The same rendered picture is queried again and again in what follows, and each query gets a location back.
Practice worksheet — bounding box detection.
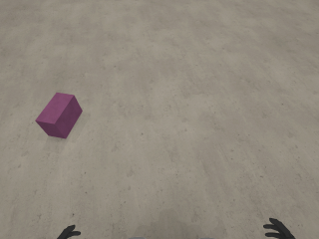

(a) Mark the right robot hand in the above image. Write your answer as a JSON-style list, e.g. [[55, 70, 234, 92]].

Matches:
[[263, 218, 295, 239]]

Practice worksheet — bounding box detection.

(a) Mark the carton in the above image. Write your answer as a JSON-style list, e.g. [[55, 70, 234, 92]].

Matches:
[[35, 93, 82, 139]]

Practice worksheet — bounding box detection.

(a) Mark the left robot hand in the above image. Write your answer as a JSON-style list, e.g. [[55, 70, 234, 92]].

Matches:
[[57, 224, 81, 239]]

